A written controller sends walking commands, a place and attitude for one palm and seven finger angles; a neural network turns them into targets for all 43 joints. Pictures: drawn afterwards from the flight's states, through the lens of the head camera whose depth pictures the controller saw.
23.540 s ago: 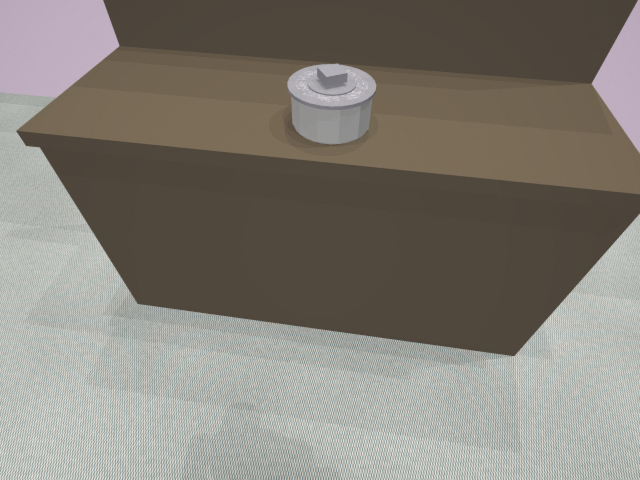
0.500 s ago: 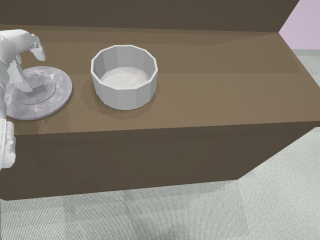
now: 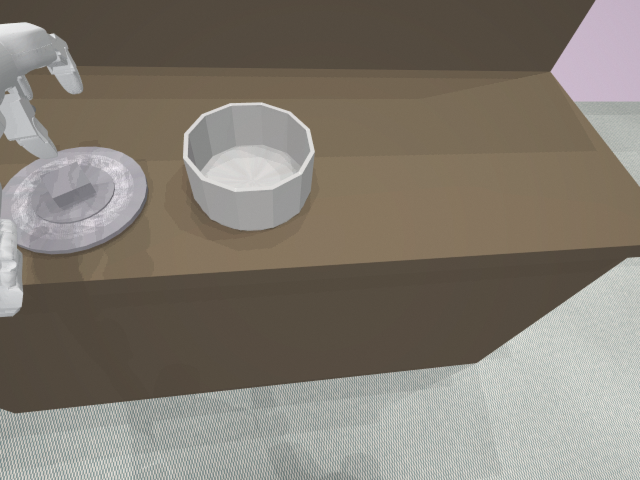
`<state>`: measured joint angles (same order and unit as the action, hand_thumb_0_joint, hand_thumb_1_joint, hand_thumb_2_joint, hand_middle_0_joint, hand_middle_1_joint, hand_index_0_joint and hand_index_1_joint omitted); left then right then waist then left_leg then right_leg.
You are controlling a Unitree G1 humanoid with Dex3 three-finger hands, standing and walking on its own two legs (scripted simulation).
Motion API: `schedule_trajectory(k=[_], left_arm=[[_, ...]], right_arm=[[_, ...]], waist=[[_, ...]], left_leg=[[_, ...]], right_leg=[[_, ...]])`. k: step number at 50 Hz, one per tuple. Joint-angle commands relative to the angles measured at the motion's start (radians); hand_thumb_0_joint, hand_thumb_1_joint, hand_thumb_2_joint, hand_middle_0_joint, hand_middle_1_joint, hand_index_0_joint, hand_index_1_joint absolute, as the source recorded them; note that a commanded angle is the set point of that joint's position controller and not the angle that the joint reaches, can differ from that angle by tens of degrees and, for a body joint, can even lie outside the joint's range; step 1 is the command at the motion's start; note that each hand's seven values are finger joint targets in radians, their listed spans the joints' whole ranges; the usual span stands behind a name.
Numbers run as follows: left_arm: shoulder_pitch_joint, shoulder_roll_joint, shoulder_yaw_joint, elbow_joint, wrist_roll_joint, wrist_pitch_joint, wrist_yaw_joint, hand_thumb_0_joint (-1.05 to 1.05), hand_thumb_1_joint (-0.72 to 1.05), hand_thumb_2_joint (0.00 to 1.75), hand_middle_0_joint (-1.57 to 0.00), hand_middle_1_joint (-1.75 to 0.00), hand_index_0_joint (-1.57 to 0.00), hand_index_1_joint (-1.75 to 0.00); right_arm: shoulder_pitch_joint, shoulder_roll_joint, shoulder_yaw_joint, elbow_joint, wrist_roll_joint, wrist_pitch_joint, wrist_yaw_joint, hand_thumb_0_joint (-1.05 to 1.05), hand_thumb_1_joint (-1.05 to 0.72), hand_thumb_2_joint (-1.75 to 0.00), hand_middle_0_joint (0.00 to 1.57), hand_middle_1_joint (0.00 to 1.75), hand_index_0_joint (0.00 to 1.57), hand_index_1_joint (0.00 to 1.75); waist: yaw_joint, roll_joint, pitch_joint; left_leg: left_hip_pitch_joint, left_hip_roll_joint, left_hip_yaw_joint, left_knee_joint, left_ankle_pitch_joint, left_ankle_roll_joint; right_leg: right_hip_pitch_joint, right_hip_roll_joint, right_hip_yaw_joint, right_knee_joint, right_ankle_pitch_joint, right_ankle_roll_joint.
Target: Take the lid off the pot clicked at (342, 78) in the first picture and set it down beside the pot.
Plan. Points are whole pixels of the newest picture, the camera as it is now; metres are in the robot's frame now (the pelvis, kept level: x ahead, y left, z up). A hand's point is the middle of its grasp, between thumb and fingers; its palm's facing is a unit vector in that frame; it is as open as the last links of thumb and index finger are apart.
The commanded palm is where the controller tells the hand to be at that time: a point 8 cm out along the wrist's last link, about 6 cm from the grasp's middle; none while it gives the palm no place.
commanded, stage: raise the empty hand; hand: left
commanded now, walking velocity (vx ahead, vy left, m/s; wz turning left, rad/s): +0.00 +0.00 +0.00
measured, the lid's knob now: (68, 184) +0.52 +0.30 +0.04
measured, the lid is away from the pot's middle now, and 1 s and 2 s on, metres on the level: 0.25 0.25 0.25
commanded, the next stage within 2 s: draw the hand back to the body in 0.32 s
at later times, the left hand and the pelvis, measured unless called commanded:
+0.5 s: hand (11, 89) +0.49 +0.28 +0.20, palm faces -0.35 -0.11 -0.93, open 11.0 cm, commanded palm +0.50 +0.28 +0.25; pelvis +0.00 +0.00 +0.01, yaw +0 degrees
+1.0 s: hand (20, 136) +0.43 +0.25 +0.20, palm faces -0.05 -0.59 -0.81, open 11.0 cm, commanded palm +0.40 +0.28 +0.24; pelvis -0.02 -0.01 +0.01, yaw +2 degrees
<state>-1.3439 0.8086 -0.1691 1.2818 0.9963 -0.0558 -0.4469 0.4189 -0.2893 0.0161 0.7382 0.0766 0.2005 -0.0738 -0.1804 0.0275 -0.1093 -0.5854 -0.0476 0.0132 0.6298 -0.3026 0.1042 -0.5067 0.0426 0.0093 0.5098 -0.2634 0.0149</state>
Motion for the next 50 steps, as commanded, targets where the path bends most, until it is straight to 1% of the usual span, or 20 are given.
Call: schedule_trajectory(k=[1,4,8,9,12,13,16,20,22,23,26,28,31,35,40,45,46,47,48,50], left_arm=[[-0.509,0.197,0.015,-0.141,0.013,0.027,0.031,0.00,0.00,0.63,-0.34,-0.87,-0.34,-0.87],[-0.590,0.200,0.010,-0.223,0.027,0.030,0.025,0.00,0.00,0.63,-0.34,-0.87,-0.34,-0.87],[-0.632,0.201,0.033,-0.303,0.004,0.023,0.007,0.00,0.00,0.63,-0.34,-0.87,-0.34,-0.87],[-0.622,0.249,0.069,-0.298,0.010,0.024,0.006,0.00,0.00,0.63,-0.34,-0.87,-0.34,-0.87],[-0.470,0.168,0.006,-0.082,-0.002,0.053,-0.006,0.00,0.00,0.63,-0.34,-0.87,-0.34,-0.87],[-0.445,0.145,-0.006,-0.084,-0.007,0.056,-0.008,0.00,0.00,0.63,-0.34,-0.87,-0.34,-0.87],[-0.480,0.160,-0.019,-0.110,0.021,0.068,-0.005,0.00,0.00,0.63,-0.34,-0.87,-0.34,-0.87],[-0.638,0.205,0.023,-0.314,0.017,0.045,-0.012,0.00,0.00,0.63,-0.34,-0.87,-0.34,-0.87],[-0.601,0.259,0.072,-0.328,0.005,0.028,-0.013,0.00,0.00,0.63,-0.34,-0.87,-0.34,-0.87],[-0.558,0.237,0.070,-0.341,-0.012,0.021,-0.017,0.00,0.00,0.63,-0.34,-0.87,-0.34,-0.87],[-0.376,0.226,0.077,-0.230,-0.014,0.023,-0.009,0.00,0.00,0.63,-0.34,-0.87,-0.34,-0.87],[-0.328,0.149,0.027,-0.267,-0.015,0.029,-0.009,0.00,0.00,0.63,-0.34,-0.87,-0.34,-0.87],[-0.352,0.184,0.054,-0.394,-0.008,0.031,-0.005,0.00,0.00,0.63,-0.34,-0.87,-0.34,-0.87],[-0.361,0.286,0.150,-0.500,-0.051,0.020,-0.006,0.00,0.00,0.63,-0.34,-0.87,-0.34,-0.87],[-0.222,0.230,0.109,-0.435,-0.063,0.031,0.000,0.00,0.00,0.63,-0.34,-0.87,-0.34,-0.87],[-0.187,0.169,0.072,-0.602,-0.072,0.027,-0.003,0.00,0.00,0.63,-0.34,-0.87,-0.34,-0.87],[-0.236,-0.048,0.284,-0.587,-0.675,-0.030,0.172,0.00,0.00,0.63,-0.34,-0.87,-0.34,-0.87],[-0.146,-0.071,0.225,-0.565,-0.735,-0.046,0.245,0.00,0.00,0.63,-0.34,-0.87,-0.34,-0.87],[-0.145,-0.094,0.225,-0.638,-0.758,-0.064,0.286,0.00,0.00,0.63,-0.34,-0.87,-0.34,-0.87],[-0.059,0.005,0.376,-0.631,-0.881,-0.082,0.357,0.00,0.00,0.63,-0.34,-0.87,-0.34,-0.87]], right_arm=[[0.124,-0.207,-0.064,-0.035,-0.010,-0.012,-0.008,0.00,-0.90,-0.90,0.20,0.30,0.20,0.30],[0.125,-0.209,-0.074,-0.035,-0.012,-0.012,-0.002,0.00,-0.90,-0.90,0.20,0.30,0.20,0.30],[0.135,-0.204,-0.089,-0.040,-0.018,-0.019,0.003,0.00,-0.90,-0.90,0.20,0.30,0.20,0.30],[0.136,-0.205,-0.091,-0.041,-0.023,-0.020,0.005,0.00,-0.90,-0.90,0.20,0.30,0.20,0.30],[0.118,-0.202,-0.071,-0.033,-0.007,-0.020,0.002,0.00,-0.90,-0.90,0.20,0.30,0.20,0.30],[0.113,-0.205,-0.067,-0.031,0.000,-0.022,0.004,0.00,-0.90,-0.90,0.20,0.30,0.20,0.30],[0.090,-0.209,-0.061,-0.045,-0.002,-0.012,0.008,0.00,-0.90,-0.90,0.20,0.30,0.20,0.30],[0.093,-0.205,-0.086,-0.060,-0.017,-0.006,0.010,0.00,-0.90,-0.90,0.20,0.30,0.20,0.30],[0.091,-0.202,-0.087,-0.068,-0.018,-0.008,0.005,0.00,-0.90,-0.90,0.20,0.30,0.20,0.30],[0.086,-0.198,-0.088,-0.073,-0.014,-0.008,0.005,0.00,-0.90,-0.90,0.20,0.30,0.20,0.30],[0.059,-0.190,-0.075,-0.086,-0.010,0.000,0.013,0.00,-0.90,-0.90,0.20,0.30,0.20,0.30],[0.035,-0.185,-0.074,-0.103,-0.001,0.010,0.025,0.00,-0.90,-0.90,0.20,0.30,0.20,0.30],[0.007,-0.180,-0.075,-0.138,-0.010,0.027,0.033,0.00,-0.90,-0.90,0.20,0.30,0.20,0.30],[-0.022,-0.174,-0.075,-0.168,-0.012,0.034,0.020,0.00,-0.90,-0.90,0.20,0.30,0.20,0.30],[-0.065,-0.166,-0.058,-0.172,-0.003,0.039,0.017,0.00,-0.90,-0.90,0.20,0.30,0.20,0.30],[-0.117,-0.155,-0.059,-0.203,-0.001,0.046,0.029,0.00,-0.90,-0.90,0.20,0.30,0.20,0.30],[0.015,-0.088,-0.051,-0.253,-0.009,-0.020,0.011,0.00,-0.90,-0.90,0.20,0.30,0.20,0.30],[-0.052,-0.122,-0.030,-0.242,-0.008,-0.042,0.002,0.00,-0.90,-0.90,0.20,0.30,0.20,0.30],[-0.082,-0.118,-0.027,-0.246,-0.006,-0.055,-0.007,0.00,-0.90,-0.90,0.20,0.30,0.20,0.30],[-0.090,-0.144,-0.032,-0.232,-0.015,-0.082,-0.020,0.00,-0.90,-0.90,0.20,0.30,0.20,0.30]], waist=[[0.007,0.122,-0.331],[0.012,0.178,-0.406],[0.012,0.185,-0.498],[0.013,0.168,-0.517],[0.004,0.057,-0.319],[0.013,0.063,-0.301],[0.022,0.093,-0.297],[0.018,0.136,-0.450],[0.022,0.113,-0.480],[0.027,0.109,-0.479],[0.044,0.081,-0.352],[0.058,0.122,-0.312],[0.062,0.138,-0.357],[0.065,0.057,-0.400],[0.077,0.052,-0.254],[0.087,0.118,-0.277],[0.049,0.108,-0.124],[0.076,0.113,-0.099],[0.077,0.086,-0.094],[0.102,-0.001,-0.158]], left_leg=[[0.472,0.032,-0.089,-0.040,0.492,-0.062],[0.564,0.043,-0.102,-0.032,0.603,-0.077],[0.672,0.042,-0.109,-0.010,0.785,-0.085],[0.667,0.042,-0.106,-0.008,0.780,-0.080],[0.501,0.033,-0.081,-0.038,0.621,-0.067],[0.493,0.034,-0.074,-0.049,0.630,-0.071],[0.470,0.032,-0.075,-0.058,0.564,-0.070],[0.615,0.034,-0.094,-0.039,0.662,-0.065],[0.612,0.027,-0.088,-0.038,0.663,-0.055],[0.621,0.026,-0.083,-0.034,0.724,-0.059],[0.513,0.022,-0.068,-0.050,0.625,-0.056],[0.520,0.027,-0.072,-0.061,0.641,-0.070],[0.554,0.023,-0.080,-0.059,0.624,-0.063],[0.528,0.008,-0.068,-0.089,0.523,-0.026],[0.452,0.005,-0.057,-0.133,0.386,-0.025],[0.520,0.014,-0.086,-0.160,0.355,-0.036],[0.662,0.118,-0.171,-0.215,0.231,-0.107],[0.689,0.135,-0.235,-0.268,0.124,-0.116],[0.698,0.142,-0.272,-0.305,0.061,-0.121],[0.637,0.114,-0.186,-0.289,0.068,-0.078]], right_leg=[[-0.083,0.059,-0.049,-0.047,0.180,-0.050],[-0.087,0.061,-0.045,-0.053,0.202,-0.049],[-0.070,0.066,-0.047,-0.055,0.263,-0.047],[-0.053,0.064,-0.039,-0.057,0.266,-0.040],[-0.055,0.058,-0.051,-0.061,0.238,-0.038],[-0.040,0.056,-0.056,-0.059,0.248,-0.042],[-0.037,0.052,-0.049,-0.059,0.226,-0.046],[-0.023,0.054,-0.036,-0.074,0.255,-0.043],[0.015,0.052,-0.033,-0.072,0.270,-0.040],[0.022,0.053,-0.038,-0.068,0.298,-0.042],[0.020,0.048,-0.043,-0.060,0.256,-0.044],[0.007,0.045,-0.052,-0.058,0.236,-0.053],[0.026,0.044,-0.043,-0.065,0.225,-0.052],[0.139,0.033,-0.033,-0.085,0.253,-0.050],[0.133,0.028,-0.039,-0.103,0.190,-0.059],[0.125,0.024,-0.042,-0.114,0.131,-0.067],[0.020,0.003,-0.058,-0.115,0.083,-0.082],[0.009,0.009,-0.031,-0.134,0.007,-0.082],[0.011,0.011,-0.030,-0.140,-0.016,-0.084],[0.121,0.006,-0.009,-0.171,0.034,-0.080]])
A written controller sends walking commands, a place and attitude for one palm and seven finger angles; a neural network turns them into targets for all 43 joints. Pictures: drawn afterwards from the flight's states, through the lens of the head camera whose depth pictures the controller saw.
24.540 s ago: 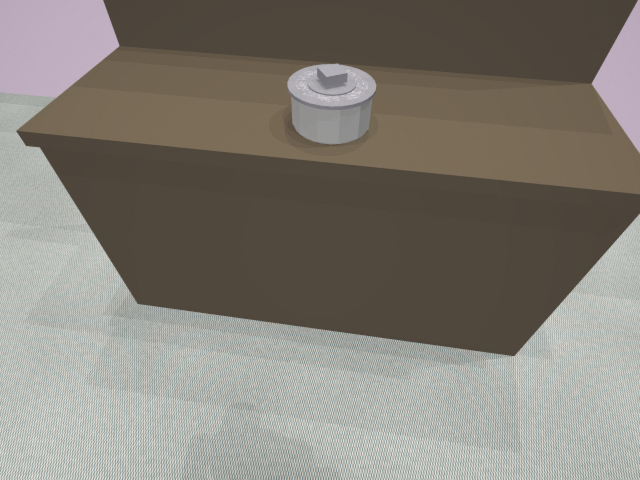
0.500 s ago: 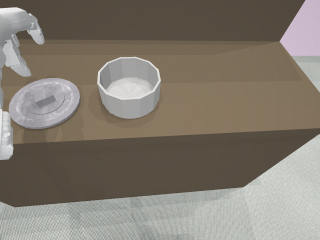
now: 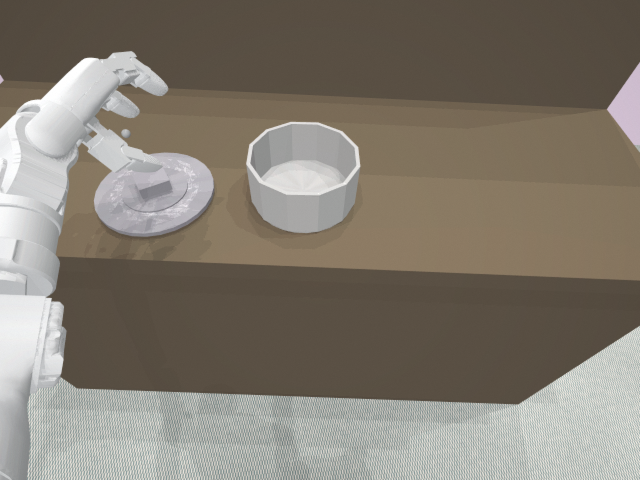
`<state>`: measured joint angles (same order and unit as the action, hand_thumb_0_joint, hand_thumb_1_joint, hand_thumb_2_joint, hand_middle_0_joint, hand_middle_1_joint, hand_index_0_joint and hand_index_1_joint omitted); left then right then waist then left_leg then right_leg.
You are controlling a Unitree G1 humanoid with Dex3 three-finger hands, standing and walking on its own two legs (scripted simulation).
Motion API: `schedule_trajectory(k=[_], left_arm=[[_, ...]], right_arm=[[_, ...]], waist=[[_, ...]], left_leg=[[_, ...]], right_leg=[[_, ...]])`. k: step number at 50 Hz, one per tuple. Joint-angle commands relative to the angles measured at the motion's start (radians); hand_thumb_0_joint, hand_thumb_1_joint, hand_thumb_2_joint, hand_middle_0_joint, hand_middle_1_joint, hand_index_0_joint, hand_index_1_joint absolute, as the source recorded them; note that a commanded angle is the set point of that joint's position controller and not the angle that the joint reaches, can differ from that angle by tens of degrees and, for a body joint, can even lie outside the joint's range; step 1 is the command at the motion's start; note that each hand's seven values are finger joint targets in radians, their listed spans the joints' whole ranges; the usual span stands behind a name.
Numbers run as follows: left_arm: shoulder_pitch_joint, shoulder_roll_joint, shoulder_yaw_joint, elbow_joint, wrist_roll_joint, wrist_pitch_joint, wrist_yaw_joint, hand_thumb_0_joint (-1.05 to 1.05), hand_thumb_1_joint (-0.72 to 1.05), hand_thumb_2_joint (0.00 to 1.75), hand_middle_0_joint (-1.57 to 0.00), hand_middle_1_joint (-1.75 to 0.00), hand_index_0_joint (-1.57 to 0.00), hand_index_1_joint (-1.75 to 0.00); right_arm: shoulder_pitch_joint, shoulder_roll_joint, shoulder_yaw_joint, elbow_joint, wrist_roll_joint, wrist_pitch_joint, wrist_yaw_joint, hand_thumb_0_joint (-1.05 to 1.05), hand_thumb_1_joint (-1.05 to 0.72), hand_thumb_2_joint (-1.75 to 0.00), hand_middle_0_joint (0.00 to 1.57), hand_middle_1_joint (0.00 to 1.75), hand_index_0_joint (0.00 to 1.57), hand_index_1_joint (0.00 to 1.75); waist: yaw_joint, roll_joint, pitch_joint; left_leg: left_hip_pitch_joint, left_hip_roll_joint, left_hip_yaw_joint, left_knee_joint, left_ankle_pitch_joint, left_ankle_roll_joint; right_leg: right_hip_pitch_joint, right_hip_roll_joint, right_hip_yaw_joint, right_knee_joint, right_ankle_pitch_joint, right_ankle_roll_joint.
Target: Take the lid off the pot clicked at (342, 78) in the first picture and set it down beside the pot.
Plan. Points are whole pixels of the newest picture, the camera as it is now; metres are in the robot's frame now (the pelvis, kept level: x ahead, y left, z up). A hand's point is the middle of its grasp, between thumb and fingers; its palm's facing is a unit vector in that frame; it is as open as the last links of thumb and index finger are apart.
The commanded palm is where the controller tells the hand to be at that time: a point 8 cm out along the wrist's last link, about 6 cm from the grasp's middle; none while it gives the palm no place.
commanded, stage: draw the hand back to the body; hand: left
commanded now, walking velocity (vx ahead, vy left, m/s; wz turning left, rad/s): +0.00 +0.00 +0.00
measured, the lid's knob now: (151, 180) +0.55 +0.29 +0.02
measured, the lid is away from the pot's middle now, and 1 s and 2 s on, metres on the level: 0.25 0.25 0.25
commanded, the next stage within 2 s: step back with the hand held close in 1.68 s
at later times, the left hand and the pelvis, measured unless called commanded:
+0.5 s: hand (129, 144) +0.40 +0.21 +0.22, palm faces +0.35 -0.91 -0.23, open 9.6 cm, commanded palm +0.35 +0.24 +0.22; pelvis +0.03 -0.05 +0.01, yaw -3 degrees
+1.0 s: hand (114, 233) +0.29 +0.19 +0.21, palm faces +0.41 -0.88 -0.24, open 7.6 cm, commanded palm +0.24 +0.22 +0.21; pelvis +0.01 -0.07 +0.01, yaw -1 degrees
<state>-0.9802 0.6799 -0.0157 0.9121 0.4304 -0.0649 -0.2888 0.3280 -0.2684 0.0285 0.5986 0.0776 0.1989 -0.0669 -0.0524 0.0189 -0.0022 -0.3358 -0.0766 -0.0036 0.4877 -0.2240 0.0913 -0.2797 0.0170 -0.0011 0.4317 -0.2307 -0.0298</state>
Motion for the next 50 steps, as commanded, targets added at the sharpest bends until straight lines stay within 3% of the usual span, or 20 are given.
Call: schedule_trajectory(k=[1,3,5,6,7,9,11,13,14,17,19,21,25,28,31,37,42,43,47,50], left_arm=[[-0.400,0.183,0.278,-0.300,-0.335,-0.082,0.226,0.00,0.00,0.63,-0.34,-0.87,-0.34,-0.87],[-0.395,0.184,0.310,-0.430,-0.376,-0.111,0.263,0.00,0.04,0.64,-0.34,-0.84,-0.34,-0.84],[-0.329,0.069,0.266,-0.502,-0.416,-0.121,0.285,0.00,0.09,0.66,-0.33,-0.81,-0.33,-0.81],[-0.275,0.044,0.261,-0.510,-0.431,-0.115,0.295,0.00,0.11,0.66,-0.32,-0.80,-0.32,-0.80],[-0.216,0.078,0.310,-0.541,-0.441,-0.109,0.307,0.00,0.13,0.67,-0.32,-0.79,-0.32,-0.79],[-0.070,0.128,0.379,-0.531,-0.448,-0.094,0.319,0.00,0.18,0.68,-0.31,-0.76,-0.31,-0.76],[0.003,0.150,0.416,-0.630,-0.466,-0.088,0.321,0.00,0.22,0.70,-0.31,-0.73,-0.31,-0.73],[0.070,0.111,0.406,-0.722,-0.478,-0.087,0.319,0.00,0.27,0.71,-0.30,-0.70,-0.30,-0.70],[0.097,0.051,0.358,-0.723,-0.485,-0.079,0.316,0.00,0.29,0.72,-0.30,-0.69,-0.30,-0.69],[0.136,0.071,0.390,-0.794,-0.493,-0.066,0.327,0.00,0.36,0.74,-0.29,-0.64,-0.29,-0.64],[0.195,0.093,0.424,-0.818,-0.493,-0.057,0.334,0.00,0.40,0.75,-0.28,-0.61,-0.28,-0.61],[0.240,0.055,0.405,-0.831,-0.501,-0.045,0.334,0.00,0.45,0.77,-0.27,-0.59,-0.27,-0.59],[0.281,-0.002,0.367,-0.922,-0.510,-0.039,0.336,0.00,0.54,0.79,-0.26,-0.53,-0.26,-0.53],[0.317,0.052,0.428,-1.015,-0.509,-0.040,0.351,0.00,0.61,0.81,-0.25,-0.49,-0.25,-0.49],[0.432,0.053,0.462,-1.007,-0.520,-0.025,0.354,0.00,0.67,0.83,-0.24,-0.44,-0.24,-0.44],[0.507,-0.022,0.414,-1.114,-0.529,-0.026,0.355,0.00,0.81,0.87,-0.21,-0.36,-0.21,-0.36],[0.625,-0.002,0.469,-1.157,-0.540,-0.023,0.362,0.00,0.90,0.90,-0.20,-0.30,-0.20,-0.30],[0.634,0.003,0.477,-1.197,-0.542,-0.028,0.360,0.00,0.90,0.90,-0.20,-0.30,-0.20,-0.30],[0.687,-0.063,0.428,-1.272,-0.543,-0.040,0.362,0.00,0.90,0.90,-0.20,-0.30,-0.20,-0.30],[0.771,-0.065,0.445,-1.271,-0.549,-0.044,0.366,0.00,0.90,0.90,-0.20,-0.30,-0.20,-0.30]], right_arm=[[-0.002,-0.168,-0.044,-0.089,-0.019,-0.091,-0.028,0.00,-0.90,-0.90,0.20,0.30,0.20,0.30],[-0.020,-0.168,-0.048,-0.082,-0.027,-0.121,-0.023,0.00,-0.90,-0.90,0.20,0.30,0.20,0.30],[-0.049,-0.153,-0.053,-0.078,-0.030,-0.156,-0.010,0.00,-0.90,-0.90,0.20,0.30,0.20,0.30],[-0.056,-0.151,-0.051,-0.072,-0.031,-0.168,-0.004,0.00,-0.90,-0.90,0.20,0.30,0.20,0.30],[-0.055,-0.154,-0.054,-0.069,-0.034,-0.177,0.001,0.00,-0.90,-0.90,0.20,0.30,0.20,0.30],[-0.065,-0.158,-0.052,-0.066,-0.041,-0.179,0.006,0.00,-0.90,-0.90,0.20,0.30,0.20,0.30],[-0.089,-0.156,-0.053,-0.082,-0.041,-0.186,0.008,0.00,-0.90,-0.90,0.20,0.30,0.20,0.30],[-0.116,-0.151,-0.056,-0.093,-0.042,-0.195,0.011,0.00,-0.90,-0.90,0.20,0.30,0.20,0.30],[-0.136,-0.147,-0.054,-0.089,-0.040,-0.199,0.012,0.00,-0.90,-0.90,0.20,0.30,0.20,0.30],[-0.150,-0.150,-0.059,-0.080,-0.037,-0.210,0.011,0.00,-0.90,-0.90,0.20,0.30,0.20,0.30],[-0.169,-0.148,-0.057,-0.076,-0.039,-0.213,0.007,0.00,-0.90,-0.90,0.20,0.30,0.20,0.30],[-0.186,-0.139,-0.053,-0.072,-0.038,-0.215,0.003,0.00,-0.90,-0.90,0.20,0.30,0.20,0.30],[-0.228,-0.125,-0.046,-0.073,-0.034,-0.226,0.003,0.00,-0.90,-0.90,0.20,0.30,0.20,0.30],[-0.244,-0.126,-0.043,-0.073,-0.038,-0.234,-0.001,0.00,-0.90,-0.90,0.20,0.30,0.20,0.30],[-0.272,-0.115,-0.035,-0.075,-0.041,-0.228,-0.004,0.00,-0.90,-0.90,0.20,0.30,0.20,0.30],[-0.312,-0.098,-0.025,-0.081,-0.040,-0.245,-0.003,0.00,-0.90,-0.90,0.20,0.30,0.20,0.30],[-0.325,-0.092,-0.024,-0.081,-0.045,-0.250,-0.005,0.00,-0.90,-0.90,0.20,0.30,0.20,0.30],[-0.331,-0.092,-0.024,-0.080,-0.046,-0.251,-0.005,0.00,-0.90,-0.90,0.20,0.30,0.20,0.30],[-0.347,-0.079,-0.021,-0.085,-0.049,-0.271,-0.004,0.00,-0.90,-0.90,0.20,0.30,0.20,0.30],[-0.347,-0.079,-0.023,-0.079,-0.052,-0.283,-0.005,0.00,-0.90,-0.90,0.20,0.30,0.20,0.30]], waist=[[-0.014,-0.003,-0.316],[-0.007,0.053,-0.393],[-0.009,0.137,-0.366],[-0.003,0.173,-0.332],[0.009,0.199,-0.339],[0.030,0.152,-0.299],[0.043,0.092,-0.322],[0.047,0.083,-0.327],[0.041,0.076,-0.292],[0.044,0.033,-0.294],[0.052,0.049,-0.276],[0.053,0.015,-0.259],[0.052,0.055,-0.242],[0.064,0.082,-0.270],[0.078,0.003,-0.262],[0.079,0.043,-0.219],[0.093,-0.004,-0.189],[0.094,0.026,-0.189],[0.094,0.043,-0.163],[0.097,0.004,-0.115]], left_leg=[[0.376,0.130,-0.133,-0.131,0.054,-0.055],[0.415,0.127,-0.110,-0.114,0.188,-0.070],[0.468,0.147,-0.118,-0.126,0.262,-0.097],[0.463,0.150,-0.116,-0.128,0.292,-0.107],[0.470,0.149,-0.108,-0.121,0.349,-0.112],[0.408,0.140,-0.074,-0.113,0.400,-0.105],[0.369,0.128,-0.037,-0.104,0.443,-0.086],[0.382,0.128,-0.025,-0.097,0.508,-0.078],[0.368,0.127,-0.011,-0.097,0.492,-0.071],[0.359,0.120,0.002,-0.096,0.459,-0.056],[0.343,0.112,0.014,-0.093,0.451,-0.049],[0.313,0.100,0.030,-0.091,0.404,-0.042],[0.306,0.087,0.037,-0.093,0.332,-0.039],[0.314,0.080,0.036,-0.089,0.313,-0.037],[0.266,0.074,0.040,-0.088,0.274,-0.039],[0.275,0.069,0.041,-0.094,0.209,-0.039],[0.263,0.070,0.035,-0.100,0.171,-0.037],[0.273,0.069,0.038,-0.098,0.174,-0.036],[0.290,0.071,0.038,-0.107,0.160,-0.038],[0.280,0.072,0.033,-0.117,0.127,-0.035]], right_leg=[[-0.037,0.031,0.004,-0.102,0.055,-0.036],[0.019,0.031,0.002,-0.103,0.117,-0.034],[-0.002,0.038,-0.005,-0.106,0.102,-0.030],[-0.007,0.042,-0.007,-0.108,0.100,-0.031],[0.012,0.042,-0.006,-0.113,0.123,-0.031],[0.069,0.044,-0.010,-0.121,0.177,-0.029],[0.158,0.040,-0.009,-0.116,0.267,-0.024],[0.179,0.040,-0.007,-0.117,0.306,-0.016],[0.163,0.040,-0.004,-0.122,0.308,-0.013],[0.175,0.041,0.003,-0.123,0.330,-0.007],[0.184,0.037,0.009,-0.125,0.354,-0.005],[0.201,0.032,0.014,-0.122,0.379,0.001],[0.195,0.022,0.024,-0.124,0.378,0.006],[0.222,0.015,0.029,-0.120,0.402,0.010],[0.261,-0.005,0.041,-0.099,0.477,0.030],[0.230,-0.007,0.047,-0.115,0.401,0.033],[0.235,-0.011,0.050,-0.122,0.362,0.037],[0.238,-0.011,0.052,-0.125,0.358,0.034],[0.211,-0.005,0.046,-0.140,0.300,0.029],[0.187,0.005,0.036,-0.159,0.207,0.021]])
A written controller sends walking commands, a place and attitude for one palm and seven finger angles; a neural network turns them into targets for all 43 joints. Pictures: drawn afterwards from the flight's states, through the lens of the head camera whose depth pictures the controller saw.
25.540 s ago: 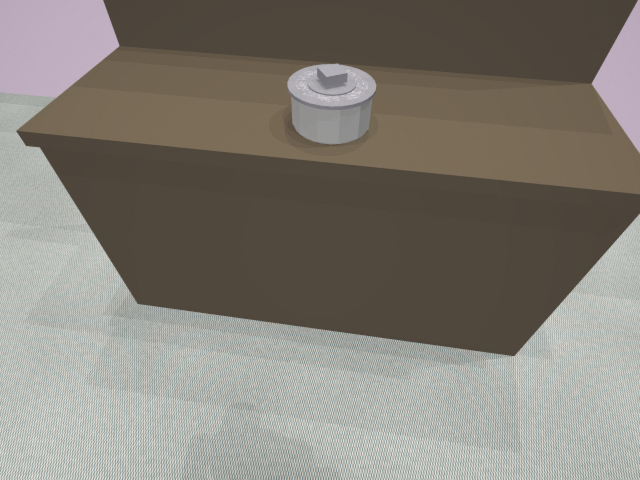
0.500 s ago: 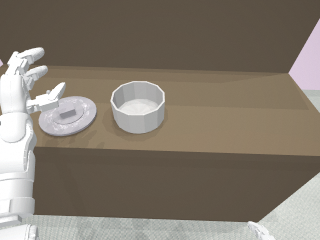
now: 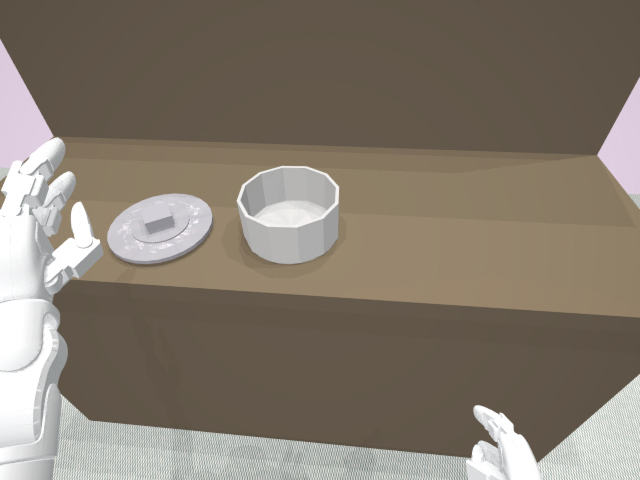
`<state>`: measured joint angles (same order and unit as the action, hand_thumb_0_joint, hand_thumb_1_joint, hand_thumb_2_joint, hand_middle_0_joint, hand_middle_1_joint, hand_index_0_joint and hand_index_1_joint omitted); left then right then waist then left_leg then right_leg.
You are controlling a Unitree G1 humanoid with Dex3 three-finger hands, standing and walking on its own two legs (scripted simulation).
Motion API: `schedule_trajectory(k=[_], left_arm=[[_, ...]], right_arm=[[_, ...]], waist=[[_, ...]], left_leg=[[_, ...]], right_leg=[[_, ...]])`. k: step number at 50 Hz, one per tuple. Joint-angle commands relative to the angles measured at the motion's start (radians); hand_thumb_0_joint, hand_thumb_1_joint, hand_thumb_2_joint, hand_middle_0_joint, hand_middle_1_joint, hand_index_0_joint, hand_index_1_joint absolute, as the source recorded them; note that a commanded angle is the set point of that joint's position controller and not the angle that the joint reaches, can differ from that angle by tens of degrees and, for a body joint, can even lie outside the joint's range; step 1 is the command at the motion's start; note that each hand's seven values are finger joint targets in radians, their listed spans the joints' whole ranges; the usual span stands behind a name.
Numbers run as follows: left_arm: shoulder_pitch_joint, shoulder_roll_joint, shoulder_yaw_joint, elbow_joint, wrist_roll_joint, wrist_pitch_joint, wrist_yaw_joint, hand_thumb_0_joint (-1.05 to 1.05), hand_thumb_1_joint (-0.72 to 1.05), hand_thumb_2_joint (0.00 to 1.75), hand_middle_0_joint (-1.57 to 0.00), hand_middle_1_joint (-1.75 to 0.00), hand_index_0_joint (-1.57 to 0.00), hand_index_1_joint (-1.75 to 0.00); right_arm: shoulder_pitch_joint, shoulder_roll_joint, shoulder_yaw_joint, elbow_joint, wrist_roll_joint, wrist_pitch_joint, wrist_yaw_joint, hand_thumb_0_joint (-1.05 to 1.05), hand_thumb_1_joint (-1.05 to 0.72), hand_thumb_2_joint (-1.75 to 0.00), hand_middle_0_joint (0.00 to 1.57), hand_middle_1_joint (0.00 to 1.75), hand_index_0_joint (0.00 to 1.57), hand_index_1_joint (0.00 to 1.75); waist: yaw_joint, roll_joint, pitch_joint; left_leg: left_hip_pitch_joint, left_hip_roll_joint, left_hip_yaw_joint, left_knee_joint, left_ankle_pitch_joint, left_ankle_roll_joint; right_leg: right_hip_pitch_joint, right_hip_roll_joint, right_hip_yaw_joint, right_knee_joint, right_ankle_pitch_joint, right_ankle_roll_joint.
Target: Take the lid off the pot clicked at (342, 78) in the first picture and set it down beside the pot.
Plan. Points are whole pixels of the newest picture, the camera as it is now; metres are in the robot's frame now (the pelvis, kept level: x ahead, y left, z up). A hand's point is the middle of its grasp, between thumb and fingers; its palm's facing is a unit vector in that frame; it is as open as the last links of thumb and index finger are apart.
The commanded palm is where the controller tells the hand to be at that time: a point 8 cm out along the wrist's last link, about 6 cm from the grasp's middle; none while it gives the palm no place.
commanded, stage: draw the hand back to the body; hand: left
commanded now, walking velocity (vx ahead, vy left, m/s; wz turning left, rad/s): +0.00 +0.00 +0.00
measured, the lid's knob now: (157, 216) +0.54 +0.37 +0.02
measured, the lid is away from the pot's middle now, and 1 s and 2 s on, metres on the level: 0.25 0.25 0.25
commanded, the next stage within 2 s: step back with the hand held close in 0.68 s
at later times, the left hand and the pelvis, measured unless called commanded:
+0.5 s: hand (43, 333) +0.18 +0.27 +0.19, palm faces +0.40 -0.86 -0.33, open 7.4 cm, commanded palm +0.12 +0.30 +0.20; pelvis -0.01 +0.02 +0.00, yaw +0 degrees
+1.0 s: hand (18, 337) +0.17 +0.28 +0.19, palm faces +0.35 -0.85 -0.40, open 7.4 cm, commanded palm +0.12 +0.33 +0.20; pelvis -0.02 +0.05 +0.00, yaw -1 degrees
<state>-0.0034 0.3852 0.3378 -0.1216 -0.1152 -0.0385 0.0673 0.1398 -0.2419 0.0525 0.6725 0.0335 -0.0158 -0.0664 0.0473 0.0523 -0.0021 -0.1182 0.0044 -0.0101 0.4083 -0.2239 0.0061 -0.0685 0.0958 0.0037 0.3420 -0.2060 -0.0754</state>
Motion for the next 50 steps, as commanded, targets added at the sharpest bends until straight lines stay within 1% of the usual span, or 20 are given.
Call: schedule_trajectory(k=[1,2,6,10,11,13,16,18,19,20,26,28,32,35,39,40,41,42,45,50], left_arm=[[-0.179,0.232,0.101,-0.243,-0.005,-0.073,0.010,0.00,0.90,0.90,-0.20,-0.30,-0.20,-0.30],[-0.157,0.233,0.109,-0.256,-0.005,-0.074,0.010,0.00,0.90,0.90,-0.20,-0.30,-0.20,-0.30],[-0.074,0.195,0.083,-0.356,-0.005,-0.101,0.007,0.00,0.90,0.90,-0.20,-0.30,-0.20,-0.30],[0.029,0.199,0.104,-0.409,-0.003,-0.117,0.009,0.00,0.90,0.90,-0.20,-0.30,-0.20,-0.30],[0.061,0.208,0.121,-0.428,-0.004,-0.122,0.010,0.00,0.90,0.90,-0.20,-0.30,-0.20,-0.30],[0.106,0.192,0.110,-0.467,0.000,-0.128,0.006,0.00,0.90,0.90,-0.20,-0.30,-0.20,-0.30],[0.172,0.163,0.091,-0.483,0.001,-0.130,0.004,0.00,0.90,0.90,-0.20,-0.30,-0.20,-0.30],[0.235,0.167,0.105,-0.497,0.000,-0.131,0.002,0.00,0.90,0.90,-0.20,-0.30,-0.20,-0.30],[0.246,0.161,0.098,-0.529,0.001,-0.135,0.001,0.00,0.90,0.90,-0.20,-0.30,-0.20,-0.30],[0.270,0.164,0.104,-0.544,0.000,-0.137,0.001,0.00,0.90,0.90,-0.20,-0.30,-0.20,-0.30],[0.387,0.148,0.093,-0.633,0.008,-0.144,-0.001,0.00,0.90,0.90,-0.20,-0.30,-0.20,-0.30],[0.379,0.169,0.115,-0.638,0.011,-0.141,0.005,0.00,0.90,0.90,-0.20,-0.30,-0.20,-0.30],[0.362,0.140,0.096,-0.595,0.015,-0.134,0.009,0.00,0.90,0.90,-0.20,-0.30,-0.20,-0.30],[0.361,0.122,0.067,-0.645,0.020,-0.139,0.005,0.00,0.90,0.90,-0.20,-0.30,-0.20,-0.30],[0.394,0.149,0.101,-0.646,0.021,-0.133,0.011,0.00,0.90,0.90,-0.20,-0.30,-0.20,-0.30],[0.214,0.322,0.263,-0.760,0.025,-0.188,0.027,0.00,0.90,0.90,-0.20,-0.30,-0.20,-0.30],[0.351,0.203,0.180,-0.638,0.019,-0.194,0.021,0.00,0.90,0.90,-0.20,-0.30,-0.20,-0.30],[0.412,0.165,0.136,-0.613,0.027,-0.188,0.014,0.00,0.90,0.90,-0.20,-0.30,-0.20,-0.30],[0.435,0.141,0.105,-0.623,0.034,-0.197,0.006,0.00,0.90,0.90,-0.20,-0.30,-0.20,-0.30],[0.526,0.185,0.155,-0.694,0.036,-0.203,0.018,0.00,0.90,0.90,-0.20,-0.30,-0.20,-0.30]], right_arm=[[-0.162,-0.107,-0.048,-0.153,-0.008,-0.070,-0.006,0.00,-0.90,-0.90,0.20,0.30,0.20,0.30],[-0.163,-0.105,-0.049,-0.152,-0.010,-0.074,-0.007,0.00,-0.90,-0.90,0.20,0.30,0.20,0.30],[-0.169,-0.097,-0.048,-0.157,-0.015,-0.094,-0.002,0.00,-0.90,-0.90,0.20,0.30,0.20,0.30],[-0.166,-0.096,-0.053,-0.153,-0.019,-0.110,0.000,0.00,-0.90,-0.90,0.20,0.30,0.20,0.30],[-0.159,-0.097,-0.054,-0.154,-0.022,-0.113,0.000,0.00,-0.90,-0.90,0.20,0.30,0.20,0.30],[-0.157,-0.095,-0.057,-0.154,-0.023,-0.119,0.004,0.00,-0.90,-0.90,0.20,0.30,0.20,0.30],[-0.155,-0.092,-0.056,-0.153,-0.026,-0.127,0.004,0.00,-0.90,-0.90,0.20,0.30,0.20,0.30],[-0.148,-0.094,-0.059,-0.153,-0.028,-0.128,0.007,0.00,-0.90,-0.90,0.20,0.30,0.20,0.30],[-0.151,-0.094,-0.060,-0.156,-0.027,-0.129,0.008,0.00,-0.90,-0.90,0.20,0.30,0.20,0.30],[-0.150,-0.092,-0.060,-0.160,-0.029,-0.132,0.008,0.00,-0.90,-0.90,0.20,0.30,0.20,0.30],[-0.145,-0.091,-0.059,-0.168,-0.033,-0.146,0.013,0.00,-0.90,-0.90,0.20,0.30,0.20,0.30],[-0.140,-0.094,-0.059,-0.162,-0.034,-0.148,0.012,0.00,-0.90,-0.90,0.20,0.30,0.20,0.30],[-0.135,-0.092,-0.059,-0.156,-0.033,-0.144,0.005,0.00,-0.90,-0.90,0.20,0.30,0.20,0.30],[-0.136,-0.094,-0.058,-0.166,-0.034,-0.151,0.008,0.00,-0.90,-0.90,0.20,0.30,0.20,0.30],[-0.130,-0.095,-0.057,-0.166,-0.037,-0.153,0.013,0.00,-0.90,-0.90,0.20,0.30,0.20,0.30],[-0.126,-0.132,-0.066,-0.222,-0.018,-0.127,0.007,0.00,-0.90,-0.90,0.20,0.30,0.20,0.30],[-0.107,-0.114,-0.065,-0.203,-0.028,-0.110,-0.002,0.00,-0.90,-0.90,0.20,0.30,0.20,0.30],[-0.103,-0.112,-0.070,-0.210,-0.030,-0.096,0.000,0.00,-0.90,-0.90,0.20,0.30,0.20,0.30],[-0.078,-0.123,-0.083,-0.225,-0.024,-0.069,0.004,0.00,-0.90,-0.90,0.20,0.30,0.20,0.30],[-0.067,-0.130,-0.098,-0.270,-0.025,-0.040,0.000,0.00,-0.90,-0.90,0.20,0.30,0.20,0.30]], waist=[[0.001,-0.021,-0.112],[0.004,-0.033,-0.107],[0.008,0.015,-0.102],[0.013,0.011,-0.078],[0.018,-0.007,-0.100],[0.014,0.017,-0.088],[0.013,0.017,-0.048],[0.014,-0.018,-0.034],[0.014,0.008,-0.050],[0.018,-0.009,-0.048],[0.019,0.031,-0.029],[0.015,0.033,-0.021],[0.010,0.010,0.022],[0.013,0.024,-0.016],[0.023,0.025,-0.039],[-0.009,0.023,0.016],[-0.021,-0.036,0.019],[-0.025,-0.069,0.018],[-0.039,-0.018,-0.039],[-0.024,0.045,-0.129]], left_leg=[[0.063,-0.010,0.042,-0.038,0.120,0.051],[0.064,-0.010,0.043,-0.037,0.123,0.052],[0.082,-0.008,0.039,-0.050,0.122,0.049],[0.082,-0.003,0.038,-0.056,0.122,0.048],[0.085,-0.003,0.035,-0.056,0.134,0.049],[0.093,-0.001,0.036,-0.058,0.141,0.047],[0.080,0.003,0.031,-0.066,0.121,0.044],[0.074,0.004,0.025,-0.065,0.124,0.045],[0.079,0.005,0.028,-0.067,0.122,0.045],[0.074,0.006,0.023,-0.069,0.122,0.044],[0.065,0.011,0.010,-0.074,0.094,0.040],[0.064,0.011,0.007,-0.072,0.090,0.039],[0.047,0.015,-0.008,-0.089,0.047,0.035],[0.063,0.019,-0.021,-0.095,0.063,0.034],[0.051,0.022,-0.025,-0.100,0.082,0.029],[-0.023,0.033,-0.049,-0.050,-0.015,0.062],[-0.024,0.024,-0.060,-0.008,-0.015,0.062],[-0.010,0.025,-0.060,0.016,0.006,0.062],[0.002,0.051,-0.061,0.034,0.080,0.057],[-0.037,0.112,-0.104,-0.018,0.289,0.064]], right_leg=[[-0.023,-0.073,0.033,-0.075,0.163,0.066],[-0.022,-0.074,0.034,-0.076,0.168,0.067],[-0.025,-0.070,0.023,-0.083,0.132,0.057],[-0.030,-0.067,0.017,-0.091,0.116,0.054],[-0.016,-0.068,0.015,-0.086,0.129,0.055],[-0.022,-0.066,0.011,-0.088,0.131,0.053],[-0.044,-0.065,0.007,-0.096,0.100,0.053],[-0.042,-0.062,0.004,-0.098,0.100,0.053],[-0.039,-0.066,0.006,-0.098,0.097,0.052],[-0.035,-0.065,0.000,-0.095,0.094,0.053],[-0.047,-0.065,-0.004,-0.096,0.058,0.050],[-0.050,-0.060,-0.002,-0.096,0.057,0.048],[-0.071,-0.059,-0.010,-0.098,0.017,0.047],[-0.052,-0.060,-0.016,-0.081,0.033,0.046],[-0.026,-0.059,-0.016,-0.072,0.054,0.042],[-0.103,-0.104,0.116,-0.078,0.110,0.051],[-0.142,-0.139,0.126,-0.079,0.108,0.043],[-0.176,-0.154,0.146,-0.083,0.119,0.042],[-0.188,-0.166,0.138,-0.028,0.169,0.039],[-0.134,-0.108,0.058,0.119,0.172,0.068]])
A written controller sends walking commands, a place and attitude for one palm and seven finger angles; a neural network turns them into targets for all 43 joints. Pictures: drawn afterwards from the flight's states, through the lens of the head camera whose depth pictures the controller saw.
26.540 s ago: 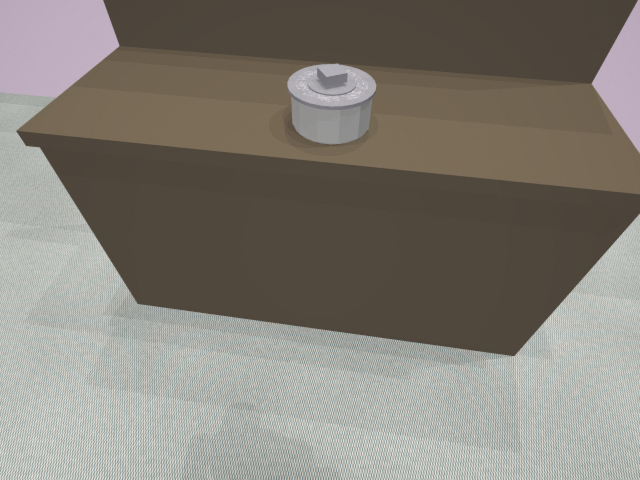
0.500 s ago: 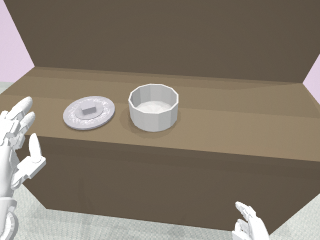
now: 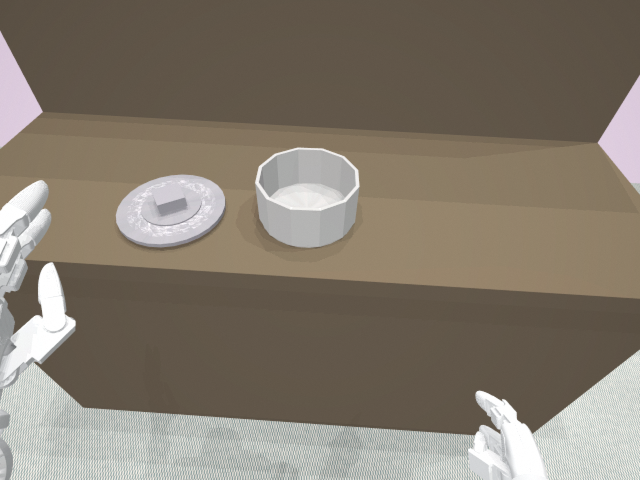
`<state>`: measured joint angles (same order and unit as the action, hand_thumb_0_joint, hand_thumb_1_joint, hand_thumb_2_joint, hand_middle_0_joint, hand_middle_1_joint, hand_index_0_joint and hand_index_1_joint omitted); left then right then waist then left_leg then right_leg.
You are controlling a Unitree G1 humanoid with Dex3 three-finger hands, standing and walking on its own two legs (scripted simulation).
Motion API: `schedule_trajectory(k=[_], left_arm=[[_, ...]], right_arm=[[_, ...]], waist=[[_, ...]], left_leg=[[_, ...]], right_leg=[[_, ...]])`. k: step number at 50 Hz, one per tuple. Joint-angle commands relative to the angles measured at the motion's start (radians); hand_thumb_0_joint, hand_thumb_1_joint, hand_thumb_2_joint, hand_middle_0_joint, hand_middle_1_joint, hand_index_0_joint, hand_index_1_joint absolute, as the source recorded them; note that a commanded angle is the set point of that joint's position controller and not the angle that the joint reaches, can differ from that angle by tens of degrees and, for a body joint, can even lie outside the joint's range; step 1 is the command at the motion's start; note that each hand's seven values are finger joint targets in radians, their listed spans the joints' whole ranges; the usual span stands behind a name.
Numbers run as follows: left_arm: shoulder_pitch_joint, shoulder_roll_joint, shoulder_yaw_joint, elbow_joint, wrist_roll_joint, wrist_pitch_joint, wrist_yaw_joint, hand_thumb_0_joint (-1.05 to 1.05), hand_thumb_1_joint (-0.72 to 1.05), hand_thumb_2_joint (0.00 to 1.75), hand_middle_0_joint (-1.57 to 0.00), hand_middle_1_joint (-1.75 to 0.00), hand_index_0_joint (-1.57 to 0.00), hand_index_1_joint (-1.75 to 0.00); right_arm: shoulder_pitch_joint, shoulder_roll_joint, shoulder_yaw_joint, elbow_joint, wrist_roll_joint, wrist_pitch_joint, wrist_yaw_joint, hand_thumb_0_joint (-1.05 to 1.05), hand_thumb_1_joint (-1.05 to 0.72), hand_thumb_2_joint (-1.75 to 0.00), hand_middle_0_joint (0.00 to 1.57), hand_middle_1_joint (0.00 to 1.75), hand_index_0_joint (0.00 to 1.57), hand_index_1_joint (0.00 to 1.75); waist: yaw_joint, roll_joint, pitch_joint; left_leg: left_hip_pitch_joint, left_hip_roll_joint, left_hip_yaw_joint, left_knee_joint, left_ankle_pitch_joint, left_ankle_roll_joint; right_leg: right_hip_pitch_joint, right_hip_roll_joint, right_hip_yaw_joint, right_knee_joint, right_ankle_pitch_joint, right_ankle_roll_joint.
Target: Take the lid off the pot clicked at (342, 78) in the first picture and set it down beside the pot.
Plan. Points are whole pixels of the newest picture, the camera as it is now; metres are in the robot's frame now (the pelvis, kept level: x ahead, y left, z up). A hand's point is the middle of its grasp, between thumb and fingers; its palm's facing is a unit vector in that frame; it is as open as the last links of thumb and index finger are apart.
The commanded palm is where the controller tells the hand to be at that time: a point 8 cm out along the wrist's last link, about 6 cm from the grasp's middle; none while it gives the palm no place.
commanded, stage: step back with the hand held close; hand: left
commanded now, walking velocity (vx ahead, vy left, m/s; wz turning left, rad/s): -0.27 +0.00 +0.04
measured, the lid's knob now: (169, 197) +0.55 +0.32 +0.02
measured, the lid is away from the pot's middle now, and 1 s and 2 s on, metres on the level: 0.25 0.25 0.25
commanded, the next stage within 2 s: stop stepping back and stand still in 1.10 s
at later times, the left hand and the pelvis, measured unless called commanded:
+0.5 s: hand (30, 391) +0.14 +0.24 +0.19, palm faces +0.37 -0.82 -0.43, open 7.4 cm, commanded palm +0.07 +0.29 +0.20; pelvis -0.05 +0.01 -0.02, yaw +1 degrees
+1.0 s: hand out of the picture +0.05 +0.22 +0.20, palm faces +0.27 -0.83 -0.49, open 7.4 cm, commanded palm +0.00 +0.28 +0.20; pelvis -0.14 +0.00 -0.01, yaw -1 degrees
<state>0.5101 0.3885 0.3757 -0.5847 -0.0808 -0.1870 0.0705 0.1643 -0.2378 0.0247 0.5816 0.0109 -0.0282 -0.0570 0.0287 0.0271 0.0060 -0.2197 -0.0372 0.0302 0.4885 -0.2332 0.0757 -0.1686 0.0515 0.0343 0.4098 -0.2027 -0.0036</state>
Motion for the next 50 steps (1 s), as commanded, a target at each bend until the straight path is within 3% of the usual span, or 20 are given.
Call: schedule_trajectory(k=[1,4,8,11,13,16,19,22,26,29,32,36,38,40,43,45,46,47,48,50], left_arm=[[0.025,0.192,0.130,-0.249,0.001,-0.053,0.017,0.00,0.90,0.90,-0.20,-0.30,-0.20,-0.30],[0.082,0.206,0.161,-0.285,-0.001,-0.050,0.028,0.00,0.90,0.90,-0.20,-0.30,-0.20,-0.30],[0.080,0.225,0.190,-0.327,0.005,-0.054,0.045,0.00,0.90,0.90,-0.20,-0.30,-0.20,-0.30],[0.079,0.204,0.188,-0.283,0.009,-0.054,0.055,0.00,0.90,0.90,-0.20,-0.30,-0.20,-0.30],[0.070,0.210,0.187,-0.263,0.009,-0.056,0.060,0.00,0.90,0.90,-0.20,-0.30,-0.20,-0.30],[0.047,0.198,0.166,-0.239,0.007,-0.065,0.071,0.00,0.90,0.90,-0.20,-0.30,-0.20,-0.30],[0.048,0.199,0.157,-0.270,0.010,-0.085,0.084,0.00,0.90,0.90,-0.20,-0.30,-0.20,-0.30],[0.051,0.211,0.169,-0.329,0.018,-0.100,0.090,0.00,0.90,0.90,-0.20,-0.30,-0.20,-0.30],[0.040,0.203,0.196,-0.331,0.050,-0.114,0.093,0.00,0.90,0.90,-0.20,-0.30,-0.20,-0.30],[0.044,0.194,0.187,-0.332,0.038,-0.114,0.092,0.00,0.90,0.90,-0.20,-0.30,-0.20,-0.30],[0.042,0.176,0.161,-0.296,0.029,-0.120,0.083,0.00,0.90,0.90,-0.20,-0.30,-0.20,-0.30],[-0.043,0.207,0.147,-0.274,0.011,-0.148,0.071,0.00,0.90,0.90,-0.20,-0.30,-0.20,-0.30],[-0.025,0.230,0.154,-0.302,0.004,-0.155,0.069,0.00,0.90,0.90,-0.20,-0.30,-0.20,-0.30],[0.059,0.241,0.175,-0.319,-0.005,-0.140,0.056,0.00,0.90,0.90,-0.20,-0.30,-0.20,-0.30],[0.115,0.281,0.220,-0.345,-0.018,-0.129,0.057,0.00,0.90,0.90,-0.20,-0.30,-0.20,-0.30],[0.116,0.280,0.228,-0.347,-0.012,-0.127,0.057,0.00,0.90,0.90,-0.20,-0.30,-0.20,-0.30],[0.115,0.286,0.235,-0.329,-0.012,-0.131,0.060,0.00,0.90,0.90,-0.20,-0.30,-0.20,-0.30],[0.101,0.291,0.229,-0.308,-0.013,-0.138,0.069,0.00,0.90,0.90,-0.20,-0.30,-0.20,-0.30],[0.075,0.296,0.235,-0.292,-0.020,-0.142,0.080,0.00,0.90,0.90,-0.20,-0.30,-0.20,-0.30],[0.058,0.243,0.196,-0.236,-0.005,-0.123,0.086,0.00,0.90,0.90,-0.20,-0.30,-0.20,-0.30]], right_arm=[[-0.090,-0.134,-0.074,-0.190,-0.003,-0.022,-0.011,0.00,-0.90,-0.90,0.20,0.30,0.20,0.30],[-0.084,-0.132,-0.080,-0.213,-0.008,-0.011,-0.010,0.00,-0.90,-0.90,0.20,0.30,0.20,0.30],[-0.063,-0.145,-0.091,-0.222,-0.012,-0.018,-0.010,0.00,-0.90,-0.90,0.20,0.30,0.20,0.30],[-0.045,-0.143,-0.094,-0.214,-0.004,-0.015,-0.016,0.00,-0.90,-0.90,0.20,0.30,0.20,0.30],[-0.032,-0.142,-0.097,-0.210,0.002,-0.007,-0.018,0.00,-0.90,-0.90,0.20,0.30,0.20,0.30],[-0.014,-0.124,-0.099,-0.199,0.008,0.002,-0.018,0.00,-0.90,-0.90,0.20,0.30,0.20,0.30],[-0.015,-0.117,-0.092,-0.194,0.007,-0.006,-0.021,0.00,-0.90,-0.90,0.20,0.30,0.20,0.30],[-0.036,-0.125,-0.087,-0.201,0.006,-0.025,-0.030,0.00,-0.90,-0.90,0.20,0.30,0.20,0.30],[-0.041,-0.139,-0.085,-0.208,-0.012,-0.055,-0.033,0.00,-0.90,-0.90,0.20,0.30,0.20,0.30],[-0.018,-0.127,-0.095,-0.188,-0.018,-0.071,-0.027,0.00,-0.90,-0.90,0.20,0.30,0.20,0.30],[-0.016,-0.121,-0.091,-0.163,-0.022,-0.076,-0.012,0.00,-0.90,-0.90,0.20,0.30,0.20,0.30],[-0.030,-0.119,-0.086,-0.123,-0.017,-0.069,-0.009,0.00,-0.90,-0.90,0.20,0.30,0.20,0.30],[-0.009,-0.111,-0.104,-0.116,-0.003,-0.056,-0.009,0.00,-0.90,-0.90,0.20,0.30,0.20,0.30],[-0.046,-0.116,-0.106,-0.158,-0.004,-0.037,0.004,0.00,-0.90,-0.90,0.20,0.30,0.20,0.30],[-0.096,-0.127,-0.101,-0.193,-0.014,-0.023,0.012,0.00,-0.90,-0.90,0.20,0.30,0.20,0.30],[-0.104,-0.119,-0.093,-0.208,-0.015,-0.007,0.012,0.00,-0.90,-0.90,0.20,0.30,0.20,0.30],[-0.093,-0.110,-0.094,-0.202,-0.014,-0.001,0.011,0.00,-0.90,-0.90,0.20,0.30,0.20,0.30],[-0.068,-0.096,-0.099,-0.178,-0.011,0.004,0.008,0.00,-0.90,-0.90,0.20,0.30,0.20,0.30],[-0.041,-0.090,-0.108,-0.149,-0.015,0.007,0.010,0.00,-0.90,-0.90,0.20,0.30,0.20,0.30],[-0.044,-0.062,-0.097,-0.144,-0.011,0.014,0.005,0.00,-0.90,-0.90,0.20,0.30,0.20,0.30]], waist=[[-0.003,0.059,-0.140],[0.001,0.097,-0.141],[-0.005,0.126,-0.115],[-0.017,0.041,-0.095],[-0.030,-0.064,-0.097],[-0.051,-0.142,-0.055],[-0.056,-0.075,-0.054],[-0.044,0.033,-0.077],[-0.031,0.226,-0.056],[-0.029,0.133,-0.074],[-0.032,0.081,-0.056],[-0.038,0.014,-0.166],[-0.040,-0.065,-0.335],[-0.028,0.024,-0.347],[-0.021,0.155,-0.219],[-0.033,0.097,-0.111],[-0.043,0.021,-0.064],[-0.049,-0.083,-0.052],[-0.050,-0.163,-0.063],[-0.059,-0.172,-0.088]], left_leg=[[0.045,0.163,-0.154,-0.104,0.327,-0.004],[-0.013,0.200,-0.185,-0.136,0.365,0.007],[-0.160,0.234,-0.215,-0.172,0.198,0.030],[-0.230,0.213,-0.194,-0.115,0.045,0.029],[-0.246,0.154,-0.171,-0.032,-0.095,0.009],[-0.184,0.092,-0.143,0.097,-0.223,-0.020],[-0.158,0.092,-0.147,0.091,-0.212,-0.022],[-0.204,0.141,-0.199,-0.037,-0.182,-0.002],[-0.548,0.285,-0.355,-0.324,-0.556,0.063],[-0.414,0.291,-0.327,-0.267,-0.353,0.058],[-0.268,0.256,-0.278,-0.193,-0.191,0.023],[-0.023,0.205,-0.172,-0.016,0.263,-0.020],[0.173,0.187,-0.098,0.057,0.540,-0.028],[0.188,0.210,-0.126,0.007,0.497,-0.013],[-0.072,0.229,-0.180,-0.141,0.030,-0.016],[-0.281,0.175,-0.153,-0.117,-0.336,-0.042],[-0.272,0.135,-0.122,-0.008,-0.342,-0.067],[-0.173,0.079,-0.075,0.197,-0.257,-0.104],[-0.077,0.048,-0.076,0.394,-0.212,-0.122],[-0.142,0.053,-0.086,0.490,-0.210,-0.095]], right_leg=[[-0.030,-0.056,0.020,0.077,0.142,0.001],[-0.032,-0.040,0.010,0.156,-0.005,0.008],[0.016,-0.032,0.013,0.235,-0.083,0.011],[0.031,-0.067,0.044,0.198,0.023,-0.003],[-0.003,-0.129,0.125,0.130,0.103,-0.035],[-0.181,-0.220,0.235,-0.015,-0.059,-0.088],[-0.227,-0.216,0.215,-0.017,-0.106,-0.092],[-0.155,-0.119,0.097,0.101,-0.030,-0.043],[0.107,0.027,-0.002,0.417,-0.125,0.015],[0.018,0.021,0.013,0.399,-0.188,0.009],[-0.057,0.000,0.007,0.172,-0.193,-0.011],[-0.118,-0.086,0.084,0.041,0.167,-0.032],[-0.099,-0.084,0.060,0.075,0.344,0.021],[-0.132,-0.043,0.026,0.102,0.090,0.033],[-0.081,-0.008,0.016,0.081,-0.161,0.000],[-0.060,-0.059,0.078,-0.005,-0.234,-0.051],[-0.169,-0.129,0.165,-0.094,-0.367,-0.092],[-0.335,-0.253,0.297,-0.216,-0.485,-0.143],[-0.456,-0.372,0.383,-0.285,-0.446,-0.197],[-0.333,-0.366,0.267,-0.191,0.002,-0.189]])
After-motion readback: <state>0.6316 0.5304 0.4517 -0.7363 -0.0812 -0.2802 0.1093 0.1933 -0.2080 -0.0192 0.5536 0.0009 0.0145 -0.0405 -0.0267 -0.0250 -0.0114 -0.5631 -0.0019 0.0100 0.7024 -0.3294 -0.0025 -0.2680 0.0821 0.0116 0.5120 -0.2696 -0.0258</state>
